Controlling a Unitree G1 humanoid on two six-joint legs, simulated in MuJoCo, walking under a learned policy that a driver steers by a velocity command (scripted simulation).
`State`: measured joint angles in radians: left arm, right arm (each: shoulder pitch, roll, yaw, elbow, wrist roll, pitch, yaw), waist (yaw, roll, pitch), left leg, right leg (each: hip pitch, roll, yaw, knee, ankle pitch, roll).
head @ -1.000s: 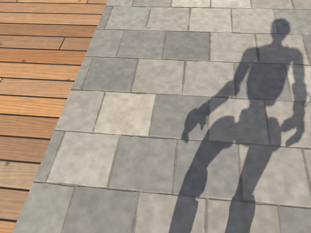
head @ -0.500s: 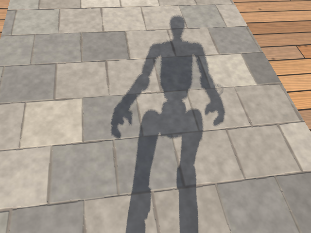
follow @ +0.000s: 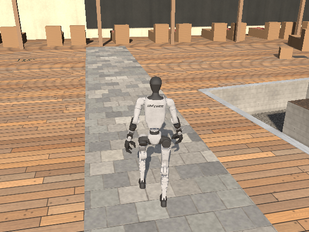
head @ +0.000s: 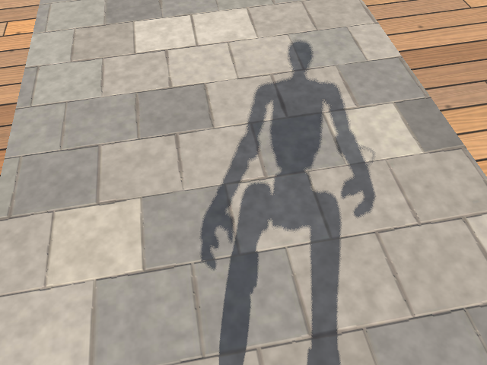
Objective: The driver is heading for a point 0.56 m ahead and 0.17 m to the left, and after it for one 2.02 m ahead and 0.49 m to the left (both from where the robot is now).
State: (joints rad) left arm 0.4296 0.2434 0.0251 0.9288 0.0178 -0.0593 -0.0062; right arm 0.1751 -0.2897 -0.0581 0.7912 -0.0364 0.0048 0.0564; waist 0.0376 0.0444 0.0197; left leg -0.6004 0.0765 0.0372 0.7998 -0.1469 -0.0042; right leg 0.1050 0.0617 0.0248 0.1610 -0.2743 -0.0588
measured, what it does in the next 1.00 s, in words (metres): walks ahead: left foot, then right foot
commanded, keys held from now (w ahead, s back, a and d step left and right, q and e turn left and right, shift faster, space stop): w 0.56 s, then w+q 0.06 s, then q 0.38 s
